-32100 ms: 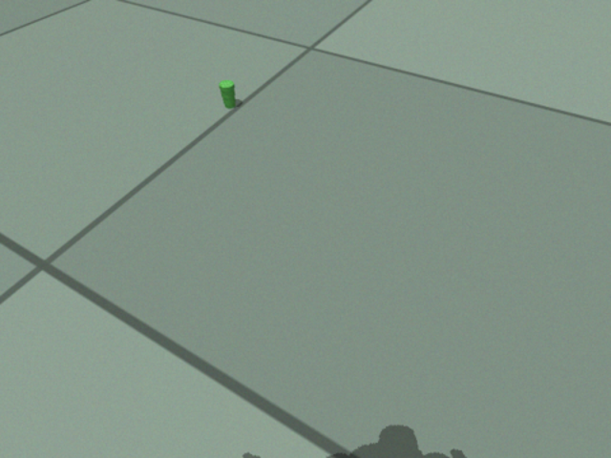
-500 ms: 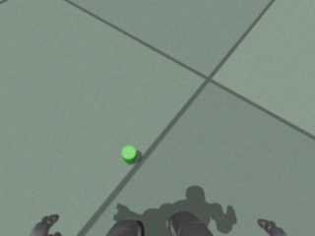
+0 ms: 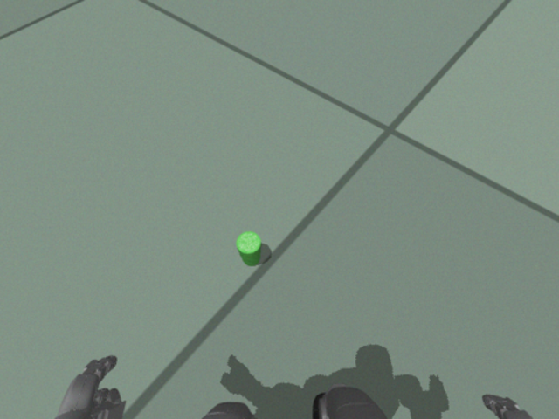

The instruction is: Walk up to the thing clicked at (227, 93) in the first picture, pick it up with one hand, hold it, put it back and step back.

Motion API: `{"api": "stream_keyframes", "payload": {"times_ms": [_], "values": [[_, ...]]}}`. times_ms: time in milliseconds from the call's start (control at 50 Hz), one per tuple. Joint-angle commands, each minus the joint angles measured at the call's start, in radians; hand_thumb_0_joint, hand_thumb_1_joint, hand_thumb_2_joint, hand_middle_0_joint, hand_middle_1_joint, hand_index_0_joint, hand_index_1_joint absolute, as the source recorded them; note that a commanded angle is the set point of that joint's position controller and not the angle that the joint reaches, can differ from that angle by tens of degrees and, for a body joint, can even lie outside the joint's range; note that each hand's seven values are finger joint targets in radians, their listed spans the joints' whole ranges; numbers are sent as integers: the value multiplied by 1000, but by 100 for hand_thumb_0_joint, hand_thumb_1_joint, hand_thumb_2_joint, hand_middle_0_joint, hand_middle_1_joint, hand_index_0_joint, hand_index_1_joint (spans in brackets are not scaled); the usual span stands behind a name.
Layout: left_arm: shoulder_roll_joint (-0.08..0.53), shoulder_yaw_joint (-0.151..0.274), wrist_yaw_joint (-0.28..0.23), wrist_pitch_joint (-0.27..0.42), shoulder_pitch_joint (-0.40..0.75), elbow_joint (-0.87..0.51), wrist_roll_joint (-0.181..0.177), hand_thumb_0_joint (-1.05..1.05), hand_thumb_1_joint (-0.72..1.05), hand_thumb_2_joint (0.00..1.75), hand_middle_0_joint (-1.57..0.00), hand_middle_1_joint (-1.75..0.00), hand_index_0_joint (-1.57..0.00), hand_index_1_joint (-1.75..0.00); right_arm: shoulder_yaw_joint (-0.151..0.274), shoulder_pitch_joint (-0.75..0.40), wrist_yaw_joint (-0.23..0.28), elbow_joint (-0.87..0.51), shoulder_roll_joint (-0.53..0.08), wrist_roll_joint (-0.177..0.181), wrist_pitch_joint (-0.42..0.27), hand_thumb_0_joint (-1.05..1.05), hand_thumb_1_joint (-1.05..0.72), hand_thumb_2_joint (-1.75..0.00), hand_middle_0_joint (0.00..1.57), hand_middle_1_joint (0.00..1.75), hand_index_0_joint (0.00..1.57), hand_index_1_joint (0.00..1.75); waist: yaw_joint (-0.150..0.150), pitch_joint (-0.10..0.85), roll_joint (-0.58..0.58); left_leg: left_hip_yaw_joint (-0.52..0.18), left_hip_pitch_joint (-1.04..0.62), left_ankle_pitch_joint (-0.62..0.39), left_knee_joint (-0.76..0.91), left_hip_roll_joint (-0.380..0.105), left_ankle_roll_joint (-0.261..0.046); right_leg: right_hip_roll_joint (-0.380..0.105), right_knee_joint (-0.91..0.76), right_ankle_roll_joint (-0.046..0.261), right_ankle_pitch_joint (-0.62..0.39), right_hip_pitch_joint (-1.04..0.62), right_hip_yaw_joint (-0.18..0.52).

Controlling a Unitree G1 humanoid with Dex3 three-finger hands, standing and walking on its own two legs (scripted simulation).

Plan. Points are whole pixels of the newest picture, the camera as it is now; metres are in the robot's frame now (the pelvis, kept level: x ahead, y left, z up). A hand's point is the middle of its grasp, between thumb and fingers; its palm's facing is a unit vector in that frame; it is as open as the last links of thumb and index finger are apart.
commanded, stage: step back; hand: left
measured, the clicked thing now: (250, 250) +0.66 +0.12 -0.69
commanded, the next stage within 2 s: none
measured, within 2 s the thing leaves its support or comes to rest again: neither
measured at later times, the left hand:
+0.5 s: hand out of the picture -0.07 +0.23 -0.13, palm faces -0.07 -0.91 -0.42, open 7.4 cm
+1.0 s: hand out of the picture -0.23 +0.23 -0.15, palm faces -0.03 -0.93 -0.36, open 7.4 cm
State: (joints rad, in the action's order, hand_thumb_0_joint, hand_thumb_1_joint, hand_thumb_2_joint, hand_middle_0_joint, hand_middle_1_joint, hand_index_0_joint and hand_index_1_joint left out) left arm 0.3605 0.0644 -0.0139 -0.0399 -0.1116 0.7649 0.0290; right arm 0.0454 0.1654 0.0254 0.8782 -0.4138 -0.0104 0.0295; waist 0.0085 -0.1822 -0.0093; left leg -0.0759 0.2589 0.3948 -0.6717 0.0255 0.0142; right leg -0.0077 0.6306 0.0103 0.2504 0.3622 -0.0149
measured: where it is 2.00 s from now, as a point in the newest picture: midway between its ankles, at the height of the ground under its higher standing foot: outside the picture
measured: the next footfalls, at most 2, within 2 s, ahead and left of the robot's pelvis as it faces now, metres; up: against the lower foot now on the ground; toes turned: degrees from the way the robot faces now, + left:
left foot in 0.02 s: +0.02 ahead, +0.12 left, +0.00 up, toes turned -4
right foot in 0.38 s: -0.11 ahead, -0.15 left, +0.00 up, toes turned -1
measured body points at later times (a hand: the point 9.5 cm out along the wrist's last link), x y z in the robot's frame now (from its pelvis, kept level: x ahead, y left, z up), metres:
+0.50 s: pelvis -0.16 -0.03 +0.00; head -0.12 -0.06 +0.45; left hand -0.07 +0.28 -0.10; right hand -0.05 -0.35 -0.12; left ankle -0.10 +0.12 -0.67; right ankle -0.15 -0.15 -0.72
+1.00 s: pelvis -0.34 -0.03 +0.01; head -0.29 -0.01 +0.45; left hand -0.23 +0.28 -0.12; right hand -0.23 -0.34 -0.10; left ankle -0.26 +0.09 -0.72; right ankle -0.38 -0.17 -0.66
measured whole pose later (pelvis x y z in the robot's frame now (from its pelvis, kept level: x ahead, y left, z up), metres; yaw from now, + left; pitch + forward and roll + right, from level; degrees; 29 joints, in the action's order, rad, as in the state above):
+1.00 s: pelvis -0.34 -0.03 +0.01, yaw -2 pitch -2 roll -1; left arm 0.40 0.07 -0.01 -0.06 -0.18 0.83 0.01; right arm 0.03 0.14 0.01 0.84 -0.36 -0.04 0.04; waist -0.01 -0.15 0.04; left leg -0.02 0.35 0.19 -0.58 -0.02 -0.01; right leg 0.08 1.07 -0.03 0.50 0.38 0.13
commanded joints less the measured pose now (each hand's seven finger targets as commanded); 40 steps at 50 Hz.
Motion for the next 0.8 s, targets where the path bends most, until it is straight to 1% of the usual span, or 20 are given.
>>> {"api": "stream_keyframes", "payload": {"times_ms": [0, 20, 40, 60, 120, 240, 280, 340, 360, 380, 400, 420, 480, 540, 620, 700, 720, 740, 760, 780], "values": [[194, 59, -4, -14, -61, -83, -17, 0, 90, 90, -20, -30, -20, -30, 77, 64, 9, -63, -195, -32, -40, 0, -90, -90, 20, 30, 20, 30, -27, 299, 30, -111, -154, -434, 304, -131, -56, -73, 115, 62, -243, -108, 151], [156, 54, -4, -14, -59, -84, -23, 0, 90, 90, -20, -30, -20, -30, 92, 33, 4, -76, -272, -42, -36, 0, -90, -90, 20, 30, 20, 30, -26, 268, -176, -343, -206, -543, 316, -314, -144, 80, 252, 24, 185, 107, 98], [200, 72, -20, -14, 18, -88, -14, 0, 90, 90, -20, -30, -20, -30, 103, 13, -1, -93, -340, -30, -33, 0, -90, -90, 20, 30, 20, 30, 45, 231, -260, -447, -17, -549, 339, -445, -302, 101, 428, 5, 413, 55, 154], [231, 79, -21, -13, 41, -79, -7, 0, 90, 90, -20, -30, -20, -30, 102, -25, 8, -94, -319, -27, -40, 0, -90, -90, 20, 30, 20, 30, 31, 175, -230, -477, 55, -508, 349, -470, -335, 54, 547, 5, 381, 45, 221], [206, 79, -7, -9, -76, -34, -24, 0, 90, 90, -20, -30, -20, -30, 64, -92, 13, -120, -201, -26, -39, 0, -90, -90, 20, 30, 20, 30, -43, 190, -124, -135, -69, -662, 230, -268, -231, 109, 628, 11, 261, 135, 207], [181, 71, -4, 8, -72, -48, -14, 0, 90, 90, -20, -30, -20, -30, 74, -5, 14, -127, -206, -20, -30, 0, -90, -90, 20, 30, 20, 30, 14, 223, -159, -136, -212, -628, 155, -274, -267, 49, 309, -42, 276, 113, 141], [181, 72, -3, 16, -110, -25, -14, 0, 90, 90, -20, -30, -20, -30, 75, -31, 10, -138, -219, -20, -20, 0, -90, -90, 20, 30, 20, 30, 1, 255, -195, -119, -185, -586, 119, -261, -239, 12, 88, -31, 232, 11, 91], [187, 79, -1, 26, -193, 45, -2, 0, 90, 90, -20, -30, -20, -30, 73, -62, 2, -146, -223, -4, 5, 0, -90, -90, 20, 30, 20, 30, -30, 276, -166, -71, -21, -424, 41, -194, -166, 49, -228, -1, -47, -217, 9], [221, 87, -1, 30, -200, 46, 7, 0, 90, 90, -20, -30, -20, -30, 63, -65, 0, -150, -198, 5, 8, 0, -90, -90, 20, 30, 20, 30, -29, 278, -106, -64, 90, -279, 1, -152, -124, 9, -213, 24, -78, -278, 98], [301, 109, 1, 33, -189, 35, 20, 0, 90, 90, -20, -30, -20, -30, 50, -49, 1, -163, -150, 11, 8, 0, -90, -90, 20, 30, 20, 30, -25, 252, 135, -37, 304, -10, -158, -11, -57, -175, -252, 88, -52, -305, 387], [422, 128, 3, 25, -96, -14, 18, 0, 90, 90, -20, -30, -20, -30, 64, -90, 18, -173, -160, 10, 12, 0, -90, -90, 20, 30, 20, 30, -79, 197, 332, -33, 239, 229, -421, 76, -15, -399, -340, 284, 3, 12, 623], [404, 123, -6, 29, -1, -50, 13, 0, 90, 90, -20, -30, -20, -30, 86, -72, 19, -154, -206, 13, 12, 0, -90, -90, 20, 30, 20, 30, -39, 110, 300, -115, 142, 213, -545, 15, -11, -432, -383, 301, 36, 210, 655], [265, 93, -9, 30, 76, -52, 10, 0, 90, 90, -20, -30, -20, -30, 64, 20, 5, -92, -169, 16, 8, 0, -90, -90, 20, 30, 20, 30, 26, 93, 142, -99, 205, 74, -566, 101, -24, -202, -247, 174, -151, 53, 261], [239, 88, -12, 29, -22, -47, 20, 0, 90, 90, -20, -30, -20, -30, 45, 24, 13, -95, -148, 7, -5, 0, -90, -90, 20, 30, 20, 30, -35, 145, 165, -65, 250, 87, -451, 93, 0, -159, -197, 166, -223, -123, 234], [235, 89, -29, 20, -87, -50, 16, 0, 90, 90, -20, -30, -20, -30, 38, 27, 13, -109, -123, -3, -22, 0, -90, -90, 20, 30, 20, 30, -66, 265, 209, -16, 239, 145, -112, 8, 7, -236, -93, 197, -461, -398, 262], [239, 65, -19, -13, -27, -76, -8, 0, 90, 90, -20, -30, -20, -30, 66, 139, 7, -52, -146, -24, -19, 0, -90, -90, 20, 30, 20, 30, -11, 279, 165, 62, -57, -206, 294, 9, -32, -186, 16, 116, -331, -180, 208], [203, 55, -14, -18, -38, -84, -10, 0, 90, 90, -20, -30, -20, -30, 83, 126, 6, -59, -203, -37, -17, 0, -90, -90, 20, 30, 20, 30, -17, 272, 25, -140, -125, -234, 308, -122, -75, -117, 92, 66, -124, -16, 170], [172, 47, -16, -16, -37, -87, -20, 0, 90, 90, -20, -30, -20, -30, 99, 72, 0, -75, -305, -44, -11, 0, -90, -90, 20, 30, 20, 30, -19, 236, -205, -405, -138, -314, 357, -325, -179, 67, 271, 20, 248, 189, 61], [224, 73, -30, -15, 46, -92, -11, 0, 90, 90, -20, -30, -20, -30, 107, 36, -6, -100, -372, -39, -13, 0, -90, -90, 20, 30, 20, 30, 43, 202, -263, -524, 91, -300, 388, -444, -323, 80, 473, -1, 420, 90, 151], [253, 77, -28, -14, 35, -74, -8, 0, 90, 90, -20, -30, -20, -30, 104, -32, 3, -106, -344, -37, -26, 0, -90, -90, 20, 30, 20, 30, 8, 155, -231, -518, 170, -309, 392, -468, -343, 49, 596, 5, 379, 51, 225]]}}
